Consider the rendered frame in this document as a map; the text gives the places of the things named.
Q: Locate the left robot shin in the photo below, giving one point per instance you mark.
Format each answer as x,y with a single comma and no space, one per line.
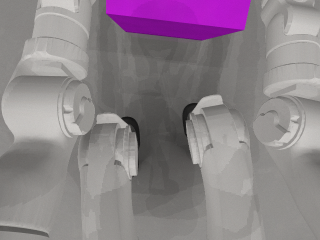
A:
83,147

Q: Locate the robot left forearm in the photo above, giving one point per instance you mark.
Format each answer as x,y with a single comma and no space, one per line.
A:
59,41

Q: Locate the right robot upper arm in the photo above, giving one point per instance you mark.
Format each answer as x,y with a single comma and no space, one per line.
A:
289,128

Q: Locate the left robot upper arm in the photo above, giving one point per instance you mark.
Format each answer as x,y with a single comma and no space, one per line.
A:
46,114

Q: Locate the carton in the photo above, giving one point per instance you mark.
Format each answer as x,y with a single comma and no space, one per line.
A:
186,19

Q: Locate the robot right forearm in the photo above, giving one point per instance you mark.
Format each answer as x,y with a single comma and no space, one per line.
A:
292,37

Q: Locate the right robot foot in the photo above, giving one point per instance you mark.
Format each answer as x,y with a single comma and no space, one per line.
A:
186,114

